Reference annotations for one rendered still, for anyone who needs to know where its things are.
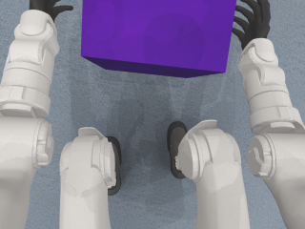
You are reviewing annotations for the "right robot thigh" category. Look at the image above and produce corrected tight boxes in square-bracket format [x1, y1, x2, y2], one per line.
[182, 129, 251, 229]

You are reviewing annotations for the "robot thigh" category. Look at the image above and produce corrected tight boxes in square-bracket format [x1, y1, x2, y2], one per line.
[182, 129, 251, 229]
[59, 135, 115, 229]

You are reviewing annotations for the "robot right upper arm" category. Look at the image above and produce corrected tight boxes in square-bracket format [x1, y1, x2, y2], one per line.
[247, 133, 305, 229]

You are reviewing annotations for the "left robot thigh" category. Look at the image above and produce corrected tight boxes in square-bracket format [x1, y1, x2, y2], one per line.
[59, 135, 115, 229]

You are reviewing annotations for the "robot left upper arm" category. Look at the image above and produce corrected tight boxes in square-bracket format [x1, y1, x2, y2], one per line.
[0, 115, 54, 229]

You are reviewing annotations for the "robot right hand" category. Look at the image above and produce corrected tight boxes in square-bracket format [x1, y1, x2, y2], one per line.
[232, 0, 271, 51]

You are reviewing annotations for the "robot left hand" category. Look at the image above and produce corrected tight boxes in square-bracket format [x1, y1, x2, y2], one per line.
[29, 0, 73, 23]

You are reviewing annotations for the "carton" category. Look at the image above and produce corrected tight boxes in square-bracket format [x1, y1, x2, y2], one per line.
[80, 0, 236, 78]

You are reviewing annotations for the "right robot forearm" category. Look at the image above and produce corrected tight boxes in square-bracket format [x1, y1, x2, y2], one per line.
[238, 38, 305, 135]

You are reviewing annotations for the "left robot forearm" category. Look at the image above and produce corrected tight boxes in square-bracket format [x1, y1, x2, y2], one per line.
[0, 10, 60, 119]

